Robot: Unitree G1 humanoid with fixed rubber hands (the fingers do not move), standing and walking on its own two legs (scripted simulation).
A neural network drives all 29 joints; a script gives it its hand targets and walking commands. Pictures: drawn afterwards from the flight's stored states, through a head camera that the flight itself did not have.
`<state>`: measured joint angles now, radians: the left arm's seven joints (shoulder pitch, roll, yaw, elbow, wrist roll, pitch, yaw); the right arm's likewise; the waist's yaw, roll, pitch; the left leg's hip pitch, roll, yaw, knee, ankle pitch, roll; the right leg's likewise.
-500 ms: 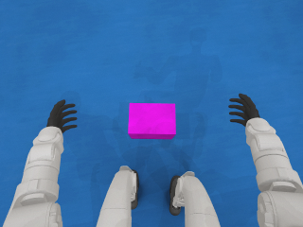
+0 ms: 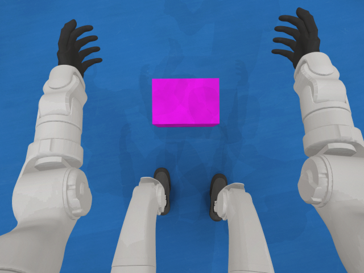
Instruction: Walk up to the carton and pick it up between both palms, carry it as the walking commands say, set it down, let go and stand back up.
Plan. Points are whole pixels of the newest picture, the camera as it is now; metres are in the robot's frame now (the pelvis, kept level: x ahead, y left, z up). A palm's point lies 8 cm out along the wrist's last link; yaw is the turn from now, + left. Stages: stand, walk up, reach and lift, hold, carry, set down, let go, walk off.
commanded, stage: reach and lift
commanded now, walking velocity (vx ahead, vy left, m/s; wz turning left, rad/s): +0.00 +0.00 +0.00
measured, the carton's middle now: (185, 105) +0.49 +0.04 -0.56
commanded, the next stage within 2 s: none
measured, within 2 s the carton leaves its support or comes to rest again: neither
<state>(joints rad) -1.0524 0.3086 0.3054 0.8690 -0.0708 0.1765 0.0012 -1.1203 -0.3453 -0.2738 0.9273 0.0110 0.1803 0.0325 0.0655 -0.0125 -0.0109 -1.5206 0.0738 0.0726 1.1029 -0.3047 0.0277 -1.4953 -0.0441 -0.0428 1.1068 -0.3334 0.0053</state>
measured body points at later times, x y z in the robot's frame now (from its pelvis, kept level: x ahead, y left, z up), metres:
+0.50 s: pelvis -0.01 +0.00 -0.08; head +0.31 +0.01 +0.23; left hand +0.50 +0.26 -0.19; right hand +0.54 -0.19 -0.20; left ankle +0.08 +0.12 -0.62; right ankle +0.07 -0.13 -0.62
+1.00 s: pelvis -0.03 +0.00 -0.21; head +0.32 +0.01 +0.07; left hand +0.50 +0.25 -0.36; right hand +0.53 -0.18 -0.36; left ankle +0.08 +0.12 -0.62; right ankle +0.07 -0.13 -0.62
